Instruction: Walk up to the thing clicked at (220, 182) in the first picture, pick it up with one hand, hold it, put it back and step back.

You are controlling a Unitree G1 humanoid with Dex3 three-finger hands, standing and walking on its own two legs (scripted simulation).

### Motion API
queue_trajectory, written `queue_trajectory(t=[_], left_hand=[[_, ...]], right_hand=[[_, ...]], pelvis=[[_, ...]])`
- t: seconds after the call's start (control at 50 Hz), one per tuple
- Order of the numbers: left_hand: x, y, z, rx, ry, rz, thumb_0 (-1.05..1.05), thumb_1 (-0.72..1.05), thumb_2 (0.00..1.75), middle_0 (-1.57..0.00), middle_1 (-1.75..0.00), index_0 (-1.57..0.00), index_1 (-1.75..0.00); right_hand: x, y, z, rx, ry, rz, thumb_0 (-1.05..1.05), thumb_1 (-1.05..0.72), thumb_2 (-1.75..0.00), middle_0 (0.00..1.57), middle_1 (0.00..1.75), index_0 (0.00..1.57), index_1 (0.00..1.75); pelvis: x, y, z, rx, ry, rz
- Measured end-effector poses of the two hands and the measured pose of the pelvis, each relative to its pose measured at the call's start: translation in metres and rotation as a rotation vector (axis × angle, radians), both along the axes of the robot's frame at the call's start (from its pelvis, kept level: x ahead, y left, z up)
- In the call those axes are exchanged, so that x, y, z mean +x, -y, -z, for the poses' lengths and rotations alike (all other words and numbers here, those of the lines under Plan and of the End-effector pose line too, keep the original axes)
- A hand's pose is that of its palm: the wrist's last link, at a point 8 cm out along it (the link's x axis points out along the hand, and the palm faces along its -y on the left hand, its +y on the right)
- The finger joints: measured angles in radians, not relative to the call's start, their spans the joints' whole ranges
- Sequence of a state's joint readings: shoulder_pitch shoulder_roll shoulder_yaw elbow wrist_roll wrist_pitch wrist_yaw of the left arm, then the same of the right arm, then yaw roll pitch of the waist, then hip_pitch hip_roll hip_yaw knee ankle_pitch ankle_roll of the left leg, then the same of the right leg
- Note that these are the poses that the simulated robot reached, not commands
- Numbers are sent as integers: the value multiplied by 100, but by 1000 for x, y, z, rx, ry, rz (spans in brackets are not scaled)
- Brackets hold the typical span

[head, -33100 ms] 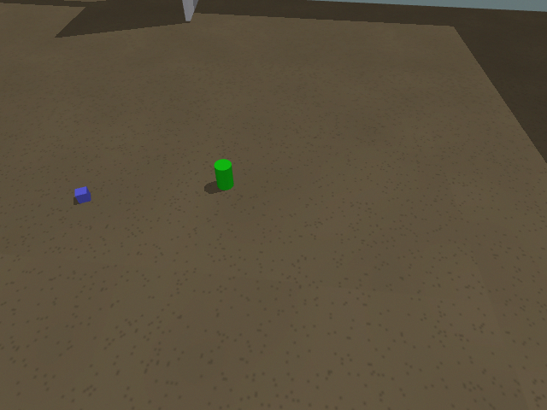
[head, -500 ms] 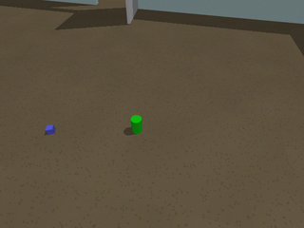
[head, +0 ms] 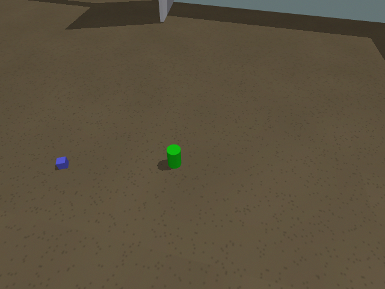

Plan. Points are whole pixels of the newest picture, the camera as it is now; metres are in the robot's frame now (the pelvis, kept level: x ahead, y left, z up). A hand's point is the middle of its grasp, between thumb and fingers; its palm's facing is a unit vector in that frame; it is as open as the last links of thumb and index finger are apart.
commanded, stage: step back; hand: left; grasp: from the side
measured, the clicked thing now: (174, 156) +1.01 +0.16 -0.70
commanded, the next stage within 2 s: stand in 0.10 s
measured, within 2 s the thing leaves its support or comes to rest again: neither
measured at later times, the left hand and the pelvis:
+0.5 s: hand out of the picture +0.09 +0.24 -0.14, palm faces -0.03 -0.94 -0.33, open 7.4 cm; pelvis -0.01 +0.00 +0.01, yaw -1 degrees
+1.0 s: hand out of the picture +0.03 +0.25 -0.14, palm faces -0.04 -0.94 -0.34, open 7.4 cm; pelvis -0.03 -0.01 +0.01, yaw +0 degrees
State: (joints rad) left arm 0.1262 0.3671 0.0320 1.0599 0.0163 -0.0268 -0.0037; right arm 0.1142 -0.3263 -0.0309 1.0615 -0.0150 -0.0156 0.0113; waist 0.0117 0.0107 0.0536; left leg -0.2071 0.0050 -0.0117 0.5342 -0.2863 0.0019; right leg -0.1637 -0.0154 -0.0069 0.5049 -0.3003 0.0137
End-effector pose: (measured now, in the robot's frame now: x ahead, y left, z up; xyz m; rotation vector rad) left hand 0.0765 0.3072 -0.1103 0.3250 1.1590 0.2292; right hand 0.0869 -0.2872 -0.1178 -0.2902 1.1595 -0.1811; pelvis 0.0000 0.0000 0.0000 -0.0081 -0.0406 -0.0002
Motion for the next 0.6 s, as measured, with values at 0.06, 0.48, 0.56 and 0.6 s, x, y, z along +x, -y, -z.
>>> queue_trajectory(t=[0.06,0.48,0.56,0.6], left_hand=[[13,1,-2,0,21,6,0,90,90,-21,-30,-20,-30],[6,21,-7,-39,-4,38,0,90,90,-21,-30,-20,-30],[-9,19,-7,-33,-25,31,0,90,90,-21,-30,-20,-30],[-17,18,-7,-30,-37,27,0,90,90,-21,-30,-20,-30]], right_hand=[[11,0,-1,-1,18,-2,0,-90,-90,21,30,20,30],[-5,11,-17,-18,9,11,0,-90,-90,21,30,20,30],[-21,12,-14,-13,-17,14,0,-90,-90,21,30,20,30],[-28,13,-12,-9,-30,17,0,-90,-90,21,30,20,30]], pelvis=[[3,0,0,2,0,1],[-13,4,-13,9,26,9],[-19,5,-14,10,27,8],[-22,6,-14,10,27,7]])
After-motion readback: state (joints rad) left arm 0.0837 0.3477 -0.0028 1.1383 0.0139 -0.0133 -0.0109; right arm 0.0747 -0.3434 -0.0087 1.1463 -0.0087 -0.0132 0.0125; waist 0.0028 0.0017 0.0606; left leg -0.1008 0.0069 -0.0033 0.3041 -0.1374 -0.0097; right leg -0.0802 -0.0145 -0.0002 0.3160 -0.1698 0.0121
